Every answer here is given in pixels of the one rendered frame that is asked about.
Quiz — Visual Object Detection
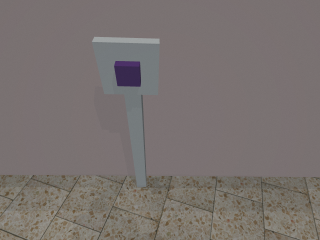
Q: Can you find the panel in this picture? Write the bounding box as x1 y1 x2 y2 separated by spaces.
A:
92 37 160 187

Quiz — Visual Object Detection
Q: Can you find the button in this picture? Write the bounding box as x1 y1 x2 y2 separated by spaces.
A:
114 61 141 87

